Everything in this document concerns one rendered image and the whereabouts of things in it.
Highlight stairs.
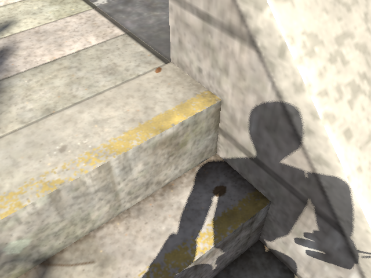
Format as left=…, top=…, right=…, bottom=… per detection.
left=0, top=101, right=298, bottom=278

